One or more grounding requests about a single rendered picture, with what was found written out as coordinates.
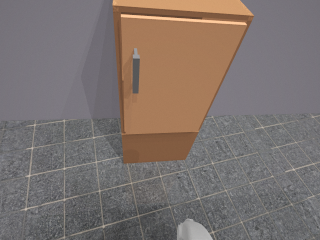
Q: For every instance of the robot right thigh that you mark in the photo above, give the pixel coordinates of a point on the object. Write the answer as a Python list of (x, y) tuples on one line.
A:
[(191, 230)]

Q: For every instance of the cupboard door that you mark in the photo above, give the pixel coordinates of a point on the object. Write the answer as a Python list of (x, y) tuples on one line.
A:
[(182, 63)]

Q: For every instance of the handle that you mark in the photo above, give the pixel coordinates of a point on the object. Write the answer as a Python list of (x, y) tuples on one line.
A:
[(135, 71)]

